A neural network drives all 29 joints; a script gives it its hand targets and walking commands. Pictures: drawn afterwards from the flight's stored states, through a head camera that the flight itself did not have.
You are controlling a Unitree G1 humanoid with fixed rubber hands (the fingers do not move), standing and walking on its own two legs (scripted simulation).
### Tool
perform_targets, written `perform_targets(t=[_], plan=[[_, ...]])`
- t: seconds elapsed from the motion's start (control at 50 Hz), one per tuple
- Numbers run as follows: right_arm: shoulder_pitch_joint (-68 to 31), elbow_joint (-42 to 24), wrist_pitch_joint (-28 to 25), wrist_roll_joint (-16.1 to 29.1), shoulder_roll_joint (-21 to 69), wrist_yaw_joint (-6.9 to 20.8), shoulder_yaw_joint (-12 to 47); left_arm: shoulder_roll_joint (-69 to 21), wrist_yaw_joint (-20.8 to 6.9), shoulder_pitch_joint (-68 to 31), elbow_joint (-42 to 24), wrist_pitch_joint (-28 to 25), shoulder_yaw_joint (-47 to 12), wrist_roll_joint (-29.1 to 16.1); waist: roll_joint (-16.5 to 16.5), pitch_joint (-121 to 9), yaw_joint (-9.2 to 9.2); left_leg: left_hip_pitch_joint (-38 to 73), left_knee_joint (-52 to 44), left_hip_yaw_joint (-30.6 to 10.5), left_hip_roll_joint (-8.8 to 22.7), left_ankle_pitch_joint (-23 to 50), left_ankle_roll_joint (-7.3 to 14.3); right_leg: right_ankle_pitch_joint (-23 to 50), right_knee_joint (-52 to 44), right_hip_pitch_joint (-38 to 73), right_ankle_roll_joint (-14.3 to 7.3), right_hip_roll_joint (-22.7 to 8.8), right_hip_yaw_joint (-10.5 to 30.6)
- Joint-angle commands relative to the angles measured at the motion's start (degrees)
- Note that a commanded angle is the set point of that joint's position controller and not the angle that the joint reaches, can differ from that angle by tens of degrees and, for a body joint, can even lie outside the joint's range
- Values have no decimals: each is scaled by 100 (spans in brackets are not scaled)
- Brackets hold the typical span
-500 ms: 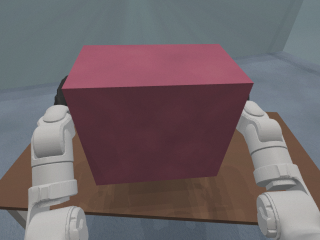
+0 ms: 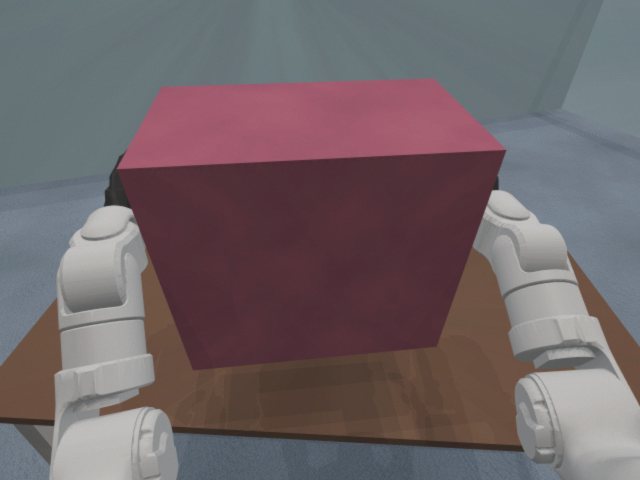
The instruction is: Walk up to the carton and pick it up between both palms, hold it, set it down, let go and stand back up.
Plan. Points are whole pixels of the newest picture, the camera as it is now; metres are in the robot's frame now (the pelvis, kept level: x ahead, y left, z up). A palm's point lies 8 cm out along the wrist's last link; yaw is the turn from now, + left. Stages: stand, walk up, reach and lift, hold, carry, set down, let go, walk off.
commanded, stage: hold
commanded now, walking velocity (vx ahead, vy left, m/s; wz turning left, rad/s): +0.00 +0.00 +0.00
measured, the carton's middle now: (310, 227) +0.36 +0.00 +0.21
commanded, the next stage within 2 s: none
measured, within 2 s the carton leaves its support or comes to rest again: neither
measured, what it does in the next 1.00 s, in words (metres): stands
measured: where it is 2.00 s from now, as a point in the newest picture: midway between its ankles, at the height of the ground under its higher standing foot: outside the picture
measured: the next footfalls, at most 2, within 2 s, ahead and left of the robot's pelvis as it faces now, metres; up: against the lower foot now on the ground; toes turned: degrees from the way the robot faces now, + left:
none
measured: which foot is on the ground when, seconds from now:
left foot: down 0.00-1.00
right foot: down 0.00-1.00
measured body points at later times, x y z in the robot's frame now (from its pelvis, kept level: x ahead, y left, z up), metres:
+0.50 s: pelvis +0.00 +0.00 +0.00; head -0.06 +0.01 +0.45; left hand +0.37 +0.20 +0.23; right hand +0.38 -0.21 +0.23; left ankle +0.01 +0.10 -0.75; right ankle +0.02 -0.10 -0.75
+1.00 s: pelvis +0.00 +0.00 +0.00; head -0.06 +0.02 +0.45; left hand +0.37 +0.21 +0.23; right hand +0.38 -0.20 +0.23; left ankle +0.01 +0.10 -0.75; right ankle +0.02 -0.10 -0.75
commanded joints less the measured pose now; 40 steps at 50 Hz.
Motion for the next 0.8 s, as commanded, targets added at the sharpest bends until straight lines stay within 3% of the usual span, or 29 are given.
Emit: perform_targets(t=[0.0,0.02,0.08,0.1,0.16,0.26,0.3,0.36,0.42,0.54,0.64,0.78], plan=[[-4419,-1566,-189,577,2706,856,1614,-2564,-788,-3925,-523,-246,-2426,-843,163,-1475,-16,-23,-495,-215,80,460,-162,547,-119,660,103,-80,203],[-4518,-1571,-220,555,2755,871,1601,-2596,-791,-4017,-490,-270,-2471,-905,171,-1457,-22,-60,-479,-233,84,374,-144,491,-97,633,104,-101,227],[-4580,-1790,-304,691,2874,894,1713,-2726,-711,-4208,-894,-366,-2738,-1031,369,-2034,-62,339,-254,-253,70,1048,-217,975,-15,596,98,-51,226],[-4555,-1685,-287,705,2835,894,1750,-2683,-699,-4140,-810,-370,-2665,-992,285,-1976,-28,347,-245,-238,60,1132,-198,1024,-21,601,99,-19,205],[-4581,-1679,-289,645,2807,904,1703,-2604,-721,-4005,-497,-367,-2474,-901,147,-1729,100,96,-378,-204,40,813,-138,804,-73,635,102,-47,212],[-4618,-1930,-341,708,2914,859,1822,-2708,-718,-4140,-881,-406,-2698,-1056,133,-2211,-4,355,-234,-275,39,1230,-158,1258,-5,703,151,-52,247],[-4572,-1848,-302,687,2886,820,1778,-2615,-736,-4057,-691,-408,-2553,-992,10,-2025,35,314,-241,-236,14,1107,-133,1186,-44,694,191,-50,252],[-4386,-1826,-280,702,2857,792,1794,-2603,-757,-4017,-823,-384,-2607,-985,181,-1948,-55,317,-283,-230,19,1051,-163,1164,-75,711,159,-85,282],[-4349,-1818,-277,669,2811,789,1758,-2636,-778,-3872,-727,-378,-2566,-943,147,-1821,-62,227,-324,-246,23,1062,-165,1153,-58,777,149,-70,256],[-4444,-2025,-277,768,2907,802,1900,-2566,-739,-4002,-996,-402,-2592,-954,131,-2035,34,279,-251,-224,-3,1248,-169,1326,-3,847,196,-50,264],[-4218,-2001,-260,728,2812,758,1878,-2612,-741,-3901,-1080,-346,-2744,-951,280,-1862,-81,326,-246,-248,2,1289,-202,1395,-35,821,180,-69,257],[-4233,-2085,-262,711,2801,773,1844,-2576,-746,-3826,-1031,-350,-2614,-889,189,-1848,23,316,-250,-232,3,1371,-232,1327,-21,788,156,-27,211]])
